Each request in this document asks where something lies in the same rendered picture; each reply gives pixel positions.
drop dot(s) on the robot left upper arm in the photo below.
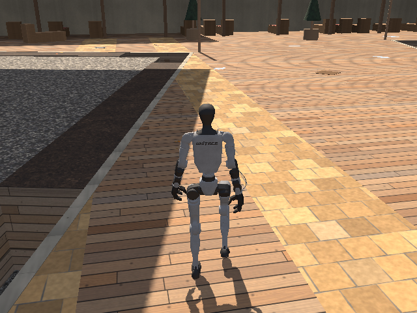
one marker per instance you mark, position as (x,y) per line
(184,148)

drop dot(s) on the right robot hand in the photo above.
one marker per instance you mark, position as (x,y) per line
(240,199)

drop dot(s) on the right robot foot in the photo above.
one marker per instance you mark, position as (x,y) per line
(224,252)

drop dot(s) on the left robot forearm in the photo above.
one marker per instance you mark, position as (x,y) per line
(178,175)

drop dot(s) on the robot torso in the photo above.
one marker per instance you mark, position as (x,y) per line
(208,157)

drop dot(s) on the right robot forearm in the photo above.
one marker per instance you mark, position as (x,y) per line
(236,179)

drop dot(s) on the robot right upper arm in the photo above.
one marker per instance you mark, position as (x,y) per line
(227,137)

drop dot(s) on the left robot hand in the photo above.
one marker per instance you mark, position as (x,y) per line
(176,191)

